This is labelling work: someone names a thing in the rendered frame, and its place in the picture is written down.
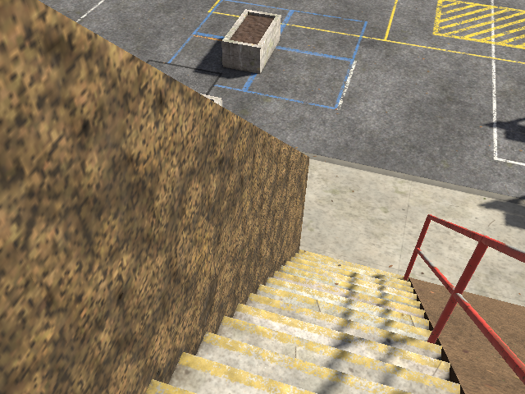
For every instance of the stairs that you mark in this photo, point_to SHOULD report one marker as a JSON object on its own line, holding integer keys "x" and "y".
{"x": 319, "y": 326}

